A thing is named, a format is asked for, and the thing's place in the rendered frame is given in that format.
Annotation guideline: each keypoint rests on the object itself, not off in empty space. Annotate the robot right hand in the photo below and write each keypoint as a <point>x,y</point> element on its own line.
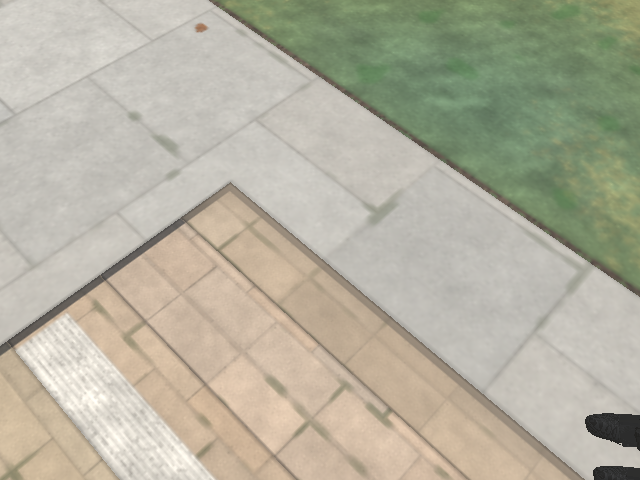
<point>619,428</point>

